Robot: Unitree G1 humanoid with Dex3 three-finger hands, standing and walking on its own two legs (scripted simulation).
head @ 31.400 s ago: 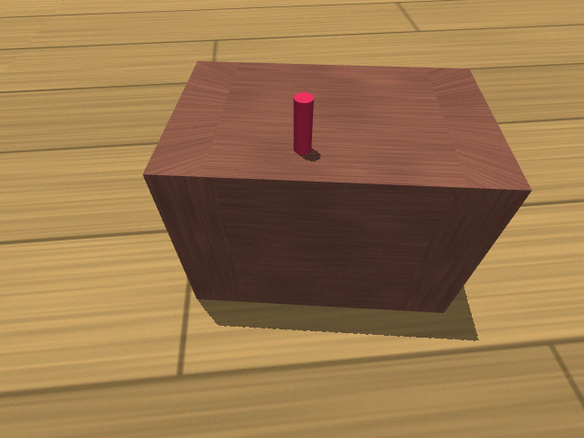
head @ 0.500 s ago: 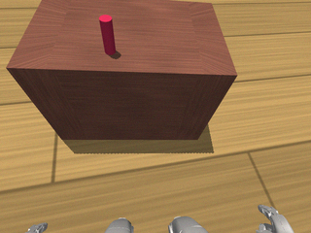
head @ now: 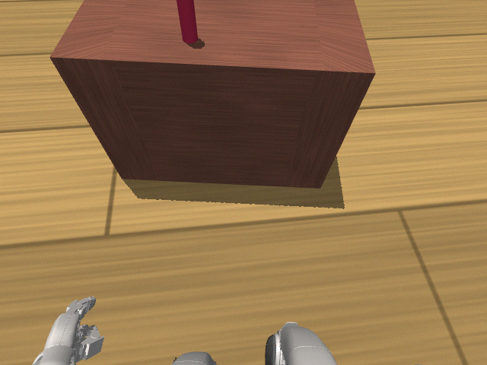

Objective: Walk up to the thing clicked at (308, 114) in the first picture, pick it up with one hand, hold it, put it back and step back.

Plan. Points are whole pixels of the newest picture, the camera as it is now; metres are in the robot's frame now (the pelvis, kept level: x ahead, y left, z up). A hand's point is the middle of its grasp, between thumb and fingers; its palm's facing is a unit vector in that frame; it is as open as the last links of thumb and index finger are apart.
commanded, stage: step back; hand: left
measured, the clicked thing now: (186, 14) +1.00 +0.16 -0.02
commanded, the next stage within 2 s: stand in 1.48 s
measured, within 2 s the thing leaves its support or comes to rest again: neither
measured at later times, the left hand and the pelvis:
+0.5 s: hand out of the picture -0.09 +0.22 -0.13, palm faces -0.05 -0.91 -0.42, open 7.3 cm; pelvis -0.14 -0.05 +0.01, yaw -4 degrees
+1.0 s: hand out of the picture -0.07 +0.22 -0.13, palm faces +0.01 -0.92 -0.40, open 7.3 cm; pelvis -0.15 -0.06 +0.01, yaw +0 degrees
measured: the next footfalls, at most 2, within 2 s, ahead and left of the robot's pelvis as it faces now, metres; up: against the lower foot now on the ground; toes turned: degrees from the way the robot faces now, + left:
right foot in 0.32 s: -0.08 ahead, -0.16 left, +0.00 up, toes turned -1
left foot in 0.66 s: -0.13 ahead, +0.09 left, +0.00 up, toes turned -3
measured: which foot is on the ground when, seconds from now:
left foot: down 0.00-0.36, up 0.38-0.64, down 0.66-0.94, up 0.96-1.00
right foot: down 0.00-0.00, up 0.02-0.30, down 0.32-1.00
